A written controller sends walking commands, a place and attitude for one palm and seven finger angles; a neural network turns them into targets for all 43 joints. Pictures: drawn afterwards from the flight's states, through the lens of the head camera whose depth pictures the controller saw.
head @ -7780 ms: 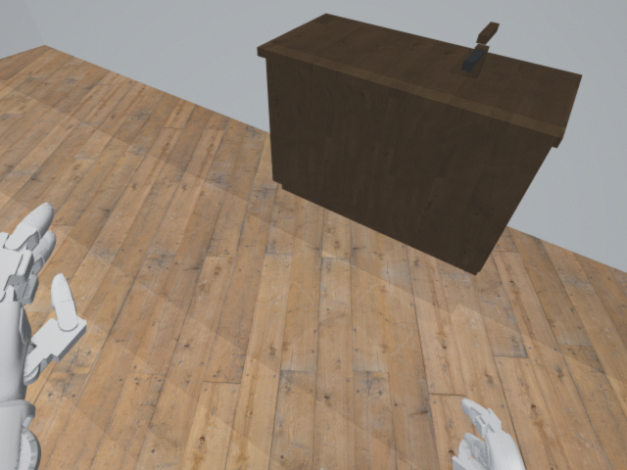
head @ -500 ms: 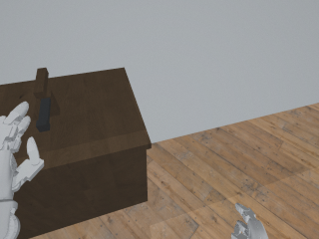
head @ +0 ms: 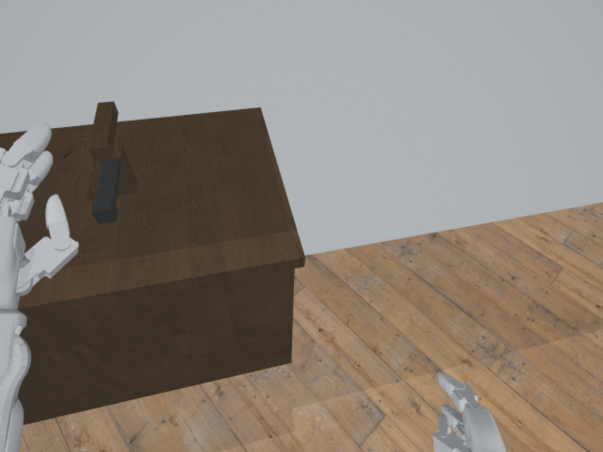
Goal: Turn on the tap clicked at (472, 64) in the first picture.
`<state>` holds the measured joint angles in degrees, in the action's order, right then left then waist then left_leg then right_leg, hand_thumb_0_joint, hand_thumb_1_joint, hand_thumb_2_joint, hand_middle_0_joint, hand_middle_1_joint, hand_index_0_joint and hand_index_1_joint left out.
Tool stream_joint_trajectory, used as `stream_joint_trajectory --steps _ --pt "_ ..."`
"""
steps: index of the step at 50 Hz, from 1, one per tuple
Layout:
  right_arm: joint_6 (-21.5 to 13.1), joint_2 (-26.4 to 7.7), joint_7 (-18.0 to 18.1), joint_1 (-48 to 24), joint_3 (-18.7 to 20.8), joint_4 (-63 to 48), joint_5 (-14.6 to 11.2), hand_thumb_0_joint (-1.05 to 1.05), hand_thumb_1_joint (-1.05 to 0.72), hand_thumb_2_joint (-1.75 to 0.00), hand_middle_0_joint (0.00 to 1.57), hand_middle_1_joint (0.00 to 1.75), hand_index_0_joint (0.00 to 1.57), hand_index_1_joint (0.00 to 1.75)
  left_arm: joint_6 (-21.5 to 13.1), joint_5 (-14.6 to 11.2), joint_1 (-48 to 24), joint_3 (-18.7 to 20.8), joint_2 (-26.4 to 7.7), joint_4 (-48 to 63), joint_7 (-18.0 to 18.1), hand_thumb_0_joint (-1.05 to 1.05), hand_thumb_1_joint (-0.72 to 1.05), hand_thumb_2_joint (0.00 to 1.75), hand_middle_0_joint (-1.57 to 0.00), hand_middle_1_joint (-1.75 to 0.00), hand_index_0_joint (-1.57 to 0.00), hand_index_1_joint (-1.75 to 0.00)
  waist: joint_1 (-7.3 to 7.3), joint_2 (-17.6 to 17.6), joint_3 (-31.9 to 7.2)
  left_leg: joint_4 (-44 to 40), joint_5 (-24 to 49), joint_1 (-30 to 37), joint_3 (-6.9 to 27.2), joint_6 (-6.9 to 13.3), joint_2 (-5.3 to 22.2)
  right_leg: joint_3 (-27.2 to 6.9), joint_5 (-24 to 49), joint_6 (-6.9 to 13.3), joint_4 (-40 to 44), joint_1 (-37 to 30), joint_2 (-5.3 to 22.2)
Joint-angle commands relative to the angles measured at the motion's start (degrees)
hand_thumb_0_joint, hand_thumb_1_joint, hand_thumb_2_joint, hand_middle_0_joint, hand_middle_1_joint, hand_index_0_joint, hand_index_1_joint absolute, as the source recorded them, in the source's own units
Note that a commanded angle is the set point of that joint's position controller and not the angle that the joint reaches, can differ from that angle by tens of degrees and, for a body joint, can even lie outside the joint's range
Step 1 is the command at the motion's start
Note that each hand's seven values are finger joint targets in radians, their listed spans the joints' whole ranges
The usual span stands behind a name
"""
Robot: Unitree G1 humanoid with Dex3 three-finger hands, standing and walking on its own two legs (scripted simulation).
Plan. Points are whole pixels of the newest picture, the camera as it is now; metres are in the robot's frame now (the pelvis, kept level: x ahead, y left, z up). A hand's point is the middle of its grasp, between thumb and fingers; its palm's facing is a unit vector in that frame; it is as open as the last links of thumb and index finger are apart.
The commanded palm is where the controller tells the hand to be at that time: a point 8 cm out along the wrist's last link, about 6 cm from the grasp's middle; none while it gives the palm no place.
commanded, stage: turn the palm inward beside the body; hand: left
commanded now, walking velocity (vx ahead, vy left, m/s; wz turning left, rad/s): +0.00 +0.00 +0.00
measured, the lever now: (105, 211) +0.42 +0.37 +0.03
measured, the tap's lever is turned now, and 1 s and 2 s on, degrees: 0 0 0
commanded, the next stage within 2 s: none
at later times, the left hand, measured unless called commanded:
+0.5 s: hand (112, 310) +0.21 +0.22 +0.14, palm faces +0.47 -0.84 -0.28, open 7.4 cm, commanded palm +0.16 +0.26 +0.16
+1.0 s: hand (126, 332) +0.20 +0.21 +0.13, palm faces +0.48 -0.86 -0.19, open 7.4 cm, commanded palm +0.15 +0.24 +0.14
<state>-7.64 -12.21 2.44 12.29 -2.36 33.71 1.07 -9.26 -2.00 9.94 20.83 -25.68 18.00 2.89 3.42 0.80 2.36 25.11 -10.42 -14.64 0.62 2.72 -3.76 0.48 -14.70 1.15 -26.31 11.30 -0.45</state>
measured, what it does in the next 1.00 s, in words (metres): shifts its weight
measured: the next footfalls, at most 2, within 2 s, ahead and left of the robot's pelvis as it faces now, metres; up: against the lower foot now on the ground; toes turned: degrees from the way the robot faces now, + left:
none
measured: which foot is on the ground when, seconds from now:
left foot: down 0.00-1.00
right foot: down 0.00-1.00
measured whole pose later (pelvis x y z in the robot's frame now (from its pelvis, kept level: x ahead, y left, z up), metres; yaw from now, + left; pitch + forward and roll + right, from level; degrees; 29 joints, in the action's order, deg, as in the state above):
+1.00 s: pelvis +0.01 -0.05 -0.02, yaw +1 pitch +1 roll +0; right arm -13.5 -13.7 4.8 11.4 -1.0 40.0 -0.1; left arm -3.6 -11.4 27.0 17.7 -14.2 21.9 6.1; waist 3.7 -2.2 -3.3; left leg 37.0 -17.2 -20.4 3.0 -0.7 -1.0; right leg 3.1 -21.6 4.4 -36.9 16.1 -3.4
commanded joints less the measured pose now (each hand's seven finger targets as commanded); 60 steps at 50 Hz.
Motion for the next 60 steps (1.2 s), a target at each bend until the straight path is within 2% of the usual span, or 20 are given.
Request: stream_joint_trajectory --steps 1,3,4,6,7,10,11,12,14,17,20,21,26,30,32,35,38,45,48,60 --pt "-4.39 -9.47 -1.66 -8.60 3.10 -5.19 -1.09 0.00 -0.90 -0.90 0.20 0.30 0.20 0.30 6.29 -9.85 7.97 3.47 1.53 2.51 -4.62 0.00 0.90 0.90 -0.20 -0.30 -0.20 -0.30 2.10 -5.86 -15.11 -4.58 8.43 13.42 2.46 -6.86 5.26 4.61 5.63 0.61 0.26 1.00 -3.02" --pt "-3.50 -9.36 -2.14 -10.76 2.65 -6.27 -1.89 0.00 -0.90 -0.90 0.20 0.30 0.20 0.30 8.86 -6.16 6.75 0.05 1.10 8.42 -4.39 0.00 0.90 0.90 -0.20 -0.30 -0.20 -0.30 0.47 1.06 -8.63 -4.20 7.15 6.98 2.12 -4.46 5.28 5.67 7.75 0.36 0.35 0.63 -2.60" --pt "-3.04 -9.13 -2.29 -11.02 2.65 -6.57 -1.69 0.00 -0.90 -0.90 0.20 0.30 0.20 0.30 9.37 -4.47 9.27 -0.28 1.29 9.30 -3.51 0.00 0.90 0.90 -0.20 -0.30 -0.20 -0.30 0.29 2.20 -6.71 -3.98 6.41 5.56 2.32 -3.93 5.28 5.73 6.83 0.16 0.25 1.44 -2.50" --pt "-2.44 -9.04 -2.03 -12.05 2.97 -6.94 -0.60 0.00 -0.90 -0.90 0.20 0.30 0.20 0.30 7.12 -3.22 8.21 6.09 -5.76 16.45 -0.65 0.00 0.90 0.90 -0.20 -0.30 -0.20 -0.30 0.53 -0.19 -8.00 -2.22 7.18 5.33 1.32 -3.34 4.65 4.81 6.72 0.19 0.11 1.18 -2.61" --pt "-2.47 -8.06 -1.91 -12.48 3.09 -7.92 0.17 0.00 -0.90 -0.90 0.20 0.30 0.20 0.30 5.01 -2.57 5.49 6.72 -6.48 20.73 0.75 0.00 0.90 0.90 -0.20 -0.30 -0.20 -0.30 0.37 -2.18 -11.04 -0.62 9.27 5.96 1.19 -3.29 4.26 4.46 7.29 0.28 -0.96 1.53 -2.41" --pt "-3.11 -6.84 -1.36 -11.05 3.14 -6.18 0.65 0.00 -0.90 -0.90 0.20 0.30 0.20 0.30 -1.13 -3.66 6.34 9.37 -6.25 20.99 4.31 0.00 0.90 0.90 -0.20 -0.30 -0.20 -0.30 0.20 -4.34 -11.27 2.76 8.66 5.43 0.74 -2.87 3.45 3.78 6.89 0.06 -2.20 3.69 -2.72" --pt "-3.45 -6.59 -1.16 -10.83 3.17 -5.49 0.79 0.00 -0.90 -0.90 0.20 0.30 0.20 0.30 -2.71 -3.45 4.67 10.39 -7.81 22.47 5.08 0.00 0.90 0.90 -0.20 -0.30 -0.20 -0.30 -0.03 -5.56 -11.27 3.64 8.71 5.48 0.61 -2.69 3.31 3.26 7.09 0.02 -2.23 4.29 -2.72" --pt "-3.96 -6.30 -1.04 -10.77 3.13 -5.38 0.76 0.00 -0.90 -0.90 0.20 0.30 0.20 0.30 -3.43 -3.50 4.55 8.47 -5.62 21.53 5.42 0.00 0.90 0.90 -0.20 -0.30 -0.20 -0.30 -0.28 -7.62 -11.23 4.49 7.09 5.17 0.37 -2.37 2.96 2.92 5.97 -0.01 -2.34 5.16 -2.33" --pt "-4.77 -6.59 -0.38 -9.45 3.27 -3.81 0.31 0.00 -0.90 -0.90 0.20 0.30 0.20 0.30 -3.25 -3.97 4.34 6.11 -3.09 16.58 5.16 0.00 0.90 0.90 -0.20 -0.30 -0.20 -0.30 -1.42 -8.18 -8.45 5.42 3.15 3.24 0.38 -1.81 2.45 2.07 3.73 -0.25 -1.72 7.44 -1.88" --pt "-5.48 -7.29 1.15 -9.25 3.18 -3.27 -0.51 0.00 -0.90 -0.90 0.20 0.30 0.20 0.30 0.05 -5.55 2.25 2.97 -2.01 12.78 2.60 0.00 0.90 0.90 -0.20 -0.30 -0.20 -0.30 -2.08 -4.92 -6.65 5.90 -0.99 1.35 0.26 -1.03 1.75 -0.12 0.82 -0.89 0.70 7.72 -0.74" --pt "-5.75 -7.54 3.00 -9.67 3.19 -3.08 -1.15 0.00 -0.90 -0.90 0.20 0.30 0.20 0.30 3.69 -6.51 -0.23 3.22 -4.04 10.79 0.00 0.00 0.90 0.90 -0.20 -0.30 -0.20 -0.30 -1.65 -0.92 -7.08 6.97 -1.61 0.12 0.06 -0.65 1.53 -3.71 -0.23 -2.03 3.28 5.77 0.93" --pt "-6.01 -7.28 3.36 -9.94 3.11 -3.12 -1.36 0.00 -0.90 -0.90 0.20 0.30 0.20 0.30 4.06 -6.69 -1.48 3.58 -4.52 11.42 -0.35 0.00 0.90 0.90 -0.20 -0.30 -0.20 -0.30 -1.58 -1.58 -7.35 7.26 -1.44 0.30 -0.01 -0.75 1.49 -4.59 -0.07 -2.25 3.56 5.39 1.30" --pt "-6.86 -6.86 3.52 -9.76 3.17 -2.70 -1.31 0.00 -0.90 -0.90 0.20 0.30 0.20 0.30 3.23 -7.95 1.72 8.55 -7.35 11.46 0.28 0.00 0.90 0.90 -0.20 -0.30 -0.20 -0.30 0.30 -0.21 -9.47 8.58 0.34 -2.07 0.70 -1.36 1.73 -7.32 8.41 -4.02 1.75 1.68 3.31" --pt "-7.23 -6.71 2.32 -8.79 3.36 -3.33 -1.34 0.00 -0.90 -0.90 0.20 0.30 0.20 0.30 1.90 -9.22 9.23 9.30 -4.72 12.80 0.93 0.00 0.90 0.90 -0.20 -0.30 -0.20 -0.30 1.47 -1.81 -12.82 9.16 5.27 -1.95 0.08 -1.34 1.62 -5.21 21.20 -4.39 -2.39 -0.65 2.94" --pt "-7.25 -6.82 2.06 -8.56 3.36 -3.51 -1.46 0.00 -0.90 -0.90 0.20 0.30 0.20 0.30 2.22 -9.60 10.86 8.64 -3.56 12.85 1.32 0.00 0.90 0.90 -0.20 -0.30 -0.20 -0.30 0.95 -0.88 -11.92 9.63 5.35 -2.53 -0.02 -1.30 1.66 -4.97 22.82 -4.86 -2.82 0.06 2.99" --pt "-7.53 -7.24 2.13 -8.22 3.53 -3.80 -1.57 0.00 -0.90 -0.90 0.20 0.30 0.20 0.30 2.84 -9.64 10.76 6.94 -2.34 13.80 1.72 0.00 0.90 0.90 -0.20 -0.30 -0.20 -0.30 0.53 -1.68 -10.42 9.45 4.60 -2.46 -0.11 -1.12 1.72 -4.01 19.41 -4.27 -2.55 2.38 2.30" --pt "-7.93 -7.41 2.44 -8.05 3.70 -3.65 -1.41 0.00 -0.90 -0.90 0.20 0.30 0.20 0.30 2.83 -9.72 11.29 6.57 -1.70 13.95 2.31 0.00 0.90 0.90 -0.20 -0.30 -0.20 -0.30 0.19 1.05 -10.15 9.80 3.59 -2.89 0.19 -0.98 1.80 -4.34 17.84 -4.51 -2.27 3.14 2.42" --pt "-9.08 -7.32 2.53 -8.10 3.64 -3.28 -1.09 0.00 -0.90 -0.90 0.20 0.30 0.20 0.30 1.11 -9.16 11.92 3.92 0.21 16.90 3.41 0.00 0.90 0.90 -0.20 -0.30 -0.20 -0.30 0.29 -1.73 -11.31 9.53 3.95 -1.79 0.30 -0.73 1.68 -2.48 15.08 -3.16 -3.20 4.41 1.53" --pt "-9.56 -7.14 2.58 -8.59 3.28 -3.49 -1.15 0.00 -0.90 -0.90 0.20 0.30 0.20 0.30 1.45 -8.94 11.50 2.02 1.72 16.88 4.06 0.00 0.90 0.90 -0.20 -0.30 -0.20 -0.30 0.39 -2.69 -9.41 8.43 2.43 -1.61 0.63 -0.67 1.76 -1.01 8.74 -1.91 -2.77 6.01 0.46" --pt "-9.64 -6.79 2.69 -10.21 2.26 -4.31 -0.87 0.00 -0.90 -0.90 0.20 0.30 0.20 0.30 4.84 -8.41 11.92 -1.95 5.36 18.42 6.12 0.00 0.90 0.90 -0.20 -0.30 -0.20 -0.30 0.56 -2.81 -7.77 5.76 -0.87 -0.63 2.13 -1.10 2.42 1.61 0.64 -0.48 -2.36 7.34 -1.03"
